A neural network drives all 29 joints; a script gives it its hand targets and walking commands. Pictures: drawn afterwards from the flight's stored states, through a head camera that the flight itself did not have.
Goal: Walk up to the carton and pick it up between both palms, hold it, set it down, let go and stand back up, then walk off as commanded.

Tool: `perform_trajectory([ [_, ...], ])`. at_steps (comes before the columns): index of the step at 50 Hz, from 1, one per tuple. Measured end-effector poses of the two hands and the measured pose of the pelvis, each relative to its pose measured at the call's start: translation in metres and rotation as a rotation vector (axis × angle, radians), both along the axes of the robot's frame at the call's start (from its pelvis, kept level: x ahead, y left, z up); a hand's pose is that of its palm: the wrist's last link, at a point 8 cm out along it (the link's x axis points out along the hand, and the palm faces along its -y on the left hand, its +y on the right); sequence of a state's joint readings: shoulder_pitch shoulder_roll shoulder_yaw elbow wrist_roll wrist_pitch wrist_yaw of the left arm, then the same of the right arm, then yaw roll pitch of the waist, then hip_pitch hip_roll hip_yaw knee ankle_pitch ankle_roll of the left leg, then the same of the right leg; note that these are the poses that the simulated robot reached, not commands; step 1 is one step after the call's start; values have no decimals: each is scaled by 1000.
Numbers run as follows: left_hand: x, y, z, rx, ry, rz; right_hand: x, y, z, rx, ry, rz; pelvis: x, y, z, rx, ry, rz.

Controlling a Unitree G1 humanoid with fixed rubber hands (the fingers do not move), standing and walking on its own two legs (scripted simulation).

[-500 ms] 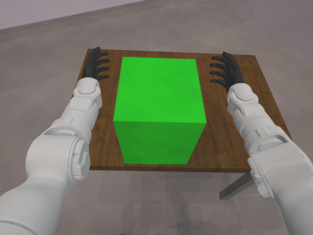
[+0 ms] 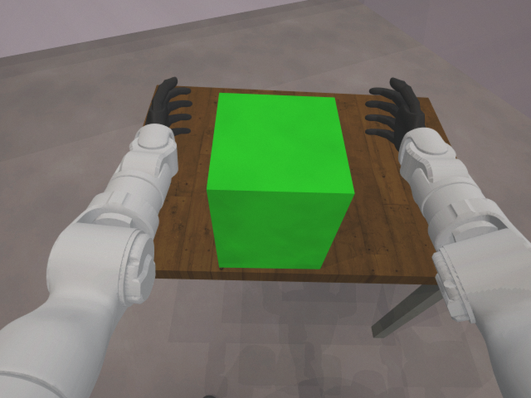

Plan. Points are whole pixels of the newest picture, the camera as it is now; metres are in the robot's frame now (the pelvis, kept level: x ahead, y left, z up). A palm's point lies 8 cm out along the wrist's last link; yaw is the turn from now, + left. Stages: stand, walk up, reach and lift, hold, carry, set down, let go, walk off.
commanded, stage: set down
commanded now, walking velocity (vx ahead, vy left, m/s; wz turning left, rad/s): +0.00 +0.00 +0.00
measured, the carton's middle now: (273, 187) +0.48 +0.03 +0.00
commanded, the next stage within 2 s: none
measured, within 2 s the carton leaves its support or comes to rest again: neither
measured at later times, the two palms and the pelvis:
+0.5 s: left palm (149, 187) +0.40 +0.22 +0.07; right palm (413, 170) +0.44 -0.17 +0.11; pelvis -0.01 +0.00 +0.00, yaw +0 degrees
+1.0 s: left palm (146, 239) +0.33 +0.22 +0.02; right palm (419, 222) +0.38 -0.19 +0.07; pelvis -0.01 +0.00 +0.00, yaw +0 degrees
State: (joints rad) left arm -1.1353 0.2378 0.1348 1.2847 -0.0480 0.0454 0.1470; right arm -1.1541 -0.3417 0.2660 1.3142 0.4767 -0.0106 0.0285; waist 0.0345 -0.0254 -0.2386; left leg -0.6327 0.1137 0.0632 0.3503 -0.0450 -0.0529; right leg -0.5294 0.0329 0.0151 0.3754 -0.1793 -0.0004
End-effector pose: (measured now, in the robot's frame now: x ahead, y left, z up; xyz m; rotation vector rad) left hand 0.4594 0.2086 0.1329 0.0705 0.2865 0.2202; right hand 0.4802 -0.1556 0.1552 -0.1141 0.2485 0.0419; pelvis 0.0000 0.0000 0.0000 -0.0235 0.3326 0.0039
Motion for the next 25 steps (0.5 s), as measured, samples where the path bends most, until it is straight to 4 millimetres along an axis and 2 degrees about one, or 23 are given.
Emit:
perform_trajectory([
  [6,-11,1,-23,-6,28,2,-2,-1,-3,9,0,-9,-3,1,0,-1,-4,0],
  [15,-27,7,-44,-5,29,10,-6,-5,-9,28,-12,-12,-4,1,0,-1,-8,0],
  [25,-61,14,-65,-13,14,4,-36,-19,-40,36,9,-24,-8,1,1,-1,-43,1],
])
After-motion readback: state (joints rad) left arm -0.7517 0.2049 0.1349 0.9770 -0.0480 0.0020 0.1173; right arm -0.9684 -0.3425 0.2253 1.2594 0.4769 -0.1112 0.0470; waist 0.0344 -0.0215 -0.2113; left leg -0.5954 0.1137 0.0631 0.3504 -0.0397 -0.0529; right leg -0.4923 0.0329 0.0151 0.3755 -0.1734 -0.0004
